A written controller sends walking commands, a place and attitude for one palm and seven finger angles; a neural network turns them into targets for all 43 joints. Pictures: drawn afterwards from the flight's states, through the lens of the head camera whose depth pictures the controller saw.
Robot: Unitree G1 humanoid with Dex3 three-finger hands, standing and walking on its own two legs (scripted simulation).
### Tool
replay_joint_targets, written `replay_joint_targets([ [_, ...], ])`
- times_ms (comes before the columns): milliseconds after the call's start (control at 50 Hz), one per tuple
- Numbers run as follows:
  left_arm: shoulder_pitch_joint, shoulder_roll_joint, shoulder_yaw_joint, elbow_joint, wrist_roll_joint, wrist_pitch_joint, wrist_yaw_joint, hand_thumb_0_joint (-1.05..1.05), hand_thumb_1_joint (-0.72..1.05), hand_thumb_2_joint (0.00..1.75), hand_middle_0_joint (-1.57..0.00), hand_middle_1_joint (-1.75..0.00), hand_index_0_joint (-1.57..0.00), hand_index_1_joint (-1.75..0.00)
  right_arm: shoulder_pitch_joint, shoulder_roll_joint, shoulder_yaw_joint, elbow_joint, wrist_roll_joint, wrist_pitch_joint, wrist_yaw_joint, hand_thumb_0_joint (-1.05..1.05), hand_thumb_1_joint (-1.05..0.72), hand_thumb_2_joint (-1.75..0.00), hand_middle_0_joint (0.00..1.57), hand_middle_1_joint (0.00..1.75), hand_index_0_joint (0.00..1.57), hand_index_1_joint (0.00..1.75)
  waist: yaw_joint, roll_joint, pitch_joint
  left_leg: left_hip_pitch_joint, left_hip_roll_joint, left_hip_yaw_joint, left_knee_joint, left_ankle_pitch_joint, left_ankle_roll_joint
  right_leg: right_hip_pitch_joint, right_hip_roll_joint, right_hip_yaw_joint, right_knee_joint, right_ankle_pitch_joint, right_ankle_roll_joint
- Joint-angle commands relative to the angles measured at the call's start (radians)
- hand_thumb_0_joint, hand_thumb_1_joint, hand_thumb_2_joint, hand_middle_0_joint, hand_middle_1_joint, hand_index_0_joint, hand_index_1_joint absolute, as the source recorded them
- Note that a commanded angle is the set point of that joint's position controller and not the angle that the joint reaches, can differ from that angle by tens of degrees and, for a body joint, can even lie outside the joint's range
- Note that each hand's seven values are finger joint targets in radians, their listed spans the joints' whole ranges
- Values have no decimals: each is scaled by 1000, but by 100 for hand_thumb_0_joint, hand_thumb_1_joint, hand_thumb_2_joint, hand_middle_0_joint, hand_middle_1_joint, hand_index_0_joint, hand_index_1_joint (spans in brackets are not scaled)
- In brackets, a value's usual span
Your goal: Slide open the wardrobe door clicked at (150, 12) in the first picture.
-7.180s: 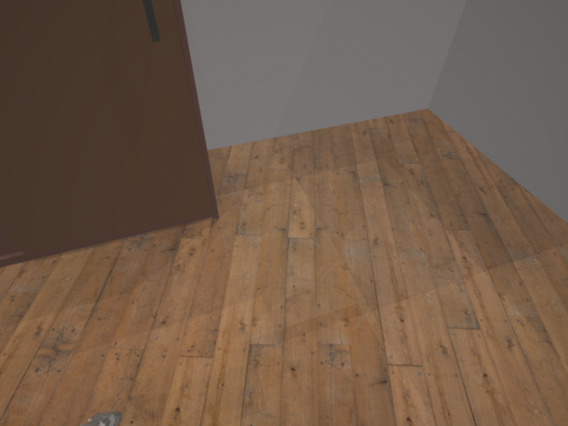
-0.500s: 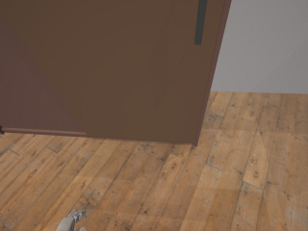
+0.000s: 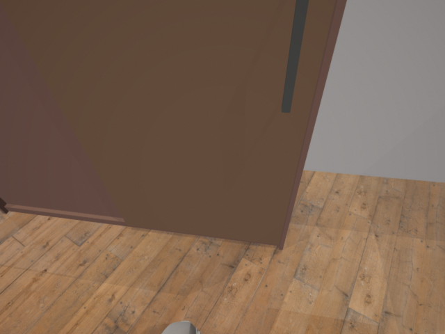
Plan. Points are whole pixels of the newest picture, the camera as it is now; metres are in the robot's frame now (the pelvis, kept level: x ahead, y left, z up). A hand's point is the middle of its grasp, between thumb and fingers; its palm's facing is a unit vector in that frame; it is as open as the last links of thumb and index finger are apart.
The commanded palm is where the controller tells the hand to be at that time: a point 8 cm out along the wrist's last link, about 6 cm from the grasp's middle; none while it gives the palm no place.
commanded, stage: take the last steps up to it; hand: right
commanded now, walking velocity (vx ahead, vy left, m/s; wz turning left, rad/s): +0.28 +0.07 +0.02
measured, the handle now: (295, 41) +0.65 -0.10 +0.24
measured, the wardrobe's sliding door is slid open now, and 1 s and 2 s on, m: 0.00 0.00 0.00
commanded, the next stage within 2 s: come to a stop and stand still in 0.40 s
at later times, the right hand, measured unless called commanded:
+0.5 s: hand (277, 323) +0.20 -0.08 -0.17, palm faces +0.10 +0.97 -0.22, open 7.1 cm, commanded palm none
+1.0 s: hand out of the picture +0.13 -0.07 -0.19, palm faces +0.09 +0.96 -0.26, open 7.4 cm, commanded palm none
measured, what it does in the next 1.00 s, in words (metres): walks ahead: left foot, then right foot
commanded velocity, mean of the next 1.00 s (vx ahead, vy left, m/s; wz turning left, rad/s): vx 0.04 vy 0.01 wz -0.02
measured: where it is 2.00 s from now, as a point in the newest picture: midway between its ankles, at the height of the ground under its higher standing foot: outside the picture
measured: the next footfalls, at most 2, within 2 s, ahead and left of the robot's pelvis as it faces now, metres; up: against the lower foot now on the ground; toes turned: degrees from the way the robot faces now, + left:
left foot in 0.26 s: +0.20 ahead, +0.20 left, +0.00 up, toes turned +8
right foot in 0.64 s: +0.28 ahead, -0.03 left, +0.00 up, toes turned -9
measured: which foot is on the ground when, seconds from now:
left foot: up 0.00-0.24, down 0.26-0.74, up 0.76-0.96, down 0.98-1.00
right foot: down 0.00-0.26, up 0.28-0.62, down 0.64-1.00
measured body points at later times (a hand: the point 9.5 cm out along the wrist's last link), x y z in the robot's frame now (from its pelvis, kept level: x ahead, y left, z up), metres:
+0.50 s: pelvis +0.14 +0.10 -0.01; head +0.15 +0.11 +0.44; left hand +0.17 +0.34 -0.17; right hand +0.20 -0.13 -0.16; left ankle +0.16 +0.19 -0.75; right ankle +0.16 -0.02 -0.70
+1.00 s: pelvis +0.14 +0.12 -0.03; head +0.16 +0.13 +0.42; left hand +0.25 +0.33 -0.18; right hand +0.13 -0.12 -0.17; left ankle +0.14 +0.23 -0.75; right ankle +0.24 -0.02 -0.75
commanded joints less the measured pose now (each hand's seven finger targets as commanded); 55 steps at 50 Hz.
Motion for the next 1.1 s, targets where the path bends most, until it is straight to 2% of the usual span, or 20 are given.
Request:
replay_joint_targets([
  [0,77,150,30,-25,6,-28,14,0,90,90,-20,-30,-20,-30,-161,-34,-6,-110,1,-33,2,0,-90,-90,20,30,20,30,22,-134,145,-175,30,-12,-89,-15,13,6,-342,265,-107,36,-104],
  [140,96,154,31,14,15,-18,11,0,90,90,-20,-30,-20,-30,-183,6,-3,-118,8,-60,0,0,-90,-90,20,30,20,30,18,-179,130,46,-29,58,-339,-44,52,-48,-324,169,22,291,-70],
  [180,100,155,29,24,9,-16,9,0,90,90,-20,-30,-20,-30,-47,-9,-8,-72,7,-76,-3,0,-90,-90,20,30,20,30,-38,-138,50,262,-82,110,-484,39,64,-59,-263,95,186,422,-26],
  [200,108,140,30,26,2,-19,3,0,90,90,-20,-30,-20,-30,72,-55,-16,-35,6,-87,-10,0,-90,-90,20,30,20,30,-83,-81,-22,462,-55,70,-513,98,82,-145,-234,69,328,416,7],
  [220,117,99,22,9,-7,-25,-6,0,90,90,-20,-30,-20,-30,201,-127,-36,1,-1,-100,-23,0,-90,-90,20,30,20,30,-131,45,-121,728,134,-127,-516,163,147,-371,-171,7,540,190,51],
  [240,111,65,15,-22,-13,-23,-5,0,90,90,-20,-30,-20,-30,301,-214,-55,26,6,-102,-32,0,-90,-90,20,30,20,30,-140,201,-192,808,368,-422,-592,323,246,-527,-59,-46,816,-367,81],
  [260,50,90,23,-37,-14,-14,-1,0,90,90,-20,-30,-20,-30,289,-208,-49,23,16,-95,-36,0,-90,-90,20,30,20,30,-146,100,-141,693,376,-409,-642,295,285,-545,-95,30,944,-396,65],
  [300,-10,60,31,-37,-8,-3,-10,0,90,90,-20,-30,-20,-30,137,-122,-34,0,16,-95,-42,0,-90,-90,20,30,20,30,-96,39,4,459,314,-324,-710,97,256,-551,-161,41,1001,-259,65],
  [380,6,10,25,-25,4,32,-17,0,90,90,-20,-30,-20,-30,57,-7,10,-11,8,-103,-44,0,-90,-90,20,30,20,30,-9,62,81,218,197,-57,-761,206,192,-438,-179,7,851,-129,98],
  [500,-141,10,16,-79,2,27,-32,0,90,90,-20,-30,-20,-30,108,-30,6,1,-1,-106,-45,0,-90,-90,20,30,20,30,-42,53,58,289,184,-41,-727,332,224,-394,-155,-48,524,-85,119],
  [580,-184,45,2,-75,-6,25,-16,0,90,90,-20,-30,-20,-30,113,-53,14,20,10,-80,-57,0,-90,-90,20,30,20,30,-40,63,13,320,134,1,-579,534,173,-210,-117,-46,266,87,123],
  [640,-168,153,19,-82,-9,16,-1,0,90,90,-20,-30,-20,-30,166,-22,23,10,16,-55,-71,0,-90,-90,20,30,20,30,-41,-125,-60,235,41,40,-470,246,69,-10,-278,53,258,773,38],
  [700,-234,176,23,-95,-15,33,12,0,90,90,-20,-30,-20,-30,184,-28,27,19,12,-25,-74,0,-90,-90,20,30,20,30,-56,-261,-7,252,-3,51,-369,-159,41,-85,-348,122,159,792,-46],
  [740,-262,183,29,-110,-10,39,18,0,90,90,-20,-30,-20,-30,187,-32,19,14,14,-12,-70,0,-90,-90,20,30,20,30,-57,-241,3,221,-11,16,-221,-322,43,-127,-382,158,104,712,-94],
  [820,-316,199,48,-141,-3,51,16,0,90,90,-20,-30,-20,-30,208,-14,6,6,6,1,-65,0,-90,-90,20,30,20,30,-57,-155,-63,183,-25,-7,-113,-326,45,-131,-398,157,123,546,-127],
  [920,-354,185,59,-148,-2,60,-1,0,90,90,-20,-30,-20,-30,280,22,4,8,-1,-8,-56,0,-90,-90,20,30,20,30,-91,-114,-94,360,-44,44,-378,-135,50,-310,-308,108,110,-25,-44],
  [940,-355,155,55,-148,-6,67,-6,0,90,90,-20,-30,-20,-30,300,3,2,17,-7,-15,-56,0,-90,-90,20,30,20,30,-97,-37,-52,392,-26,10,-523,-106,57,-382,-233,64,152,-180,11],
  [980,-350,65,38,-167,-11,86,-23,0,90,90,-20,-30,-20,-30,186,-100,-3,-26,-11,-24,-55,0,-90,-90,20,30,20,30,-66,225,70,123,223,-325,-849,-564,170,-377,-90,-33,384,-226,106],
  [1020,-344,84,46,-142,-1,89,-32,0,90,90,-20,-30,-20,-30,65,-114,-9,-66,-7,-33,-62,0,-90,-90,20,30,20,30,-58,181,119,-24,232,-332,-904,-604,197,-322,-108,11,564,-211,98],
  [1080,-257,83,38,-95,4,77,-35,0,90,90,-20,-30,-20,-30,64,-87,-2,-47,-2,-48,-54,0,-90,-90,20,30,20,30,-38,80,151,91,167,-220,-832,-346,170,-378,-103,7,612,-121,95],
])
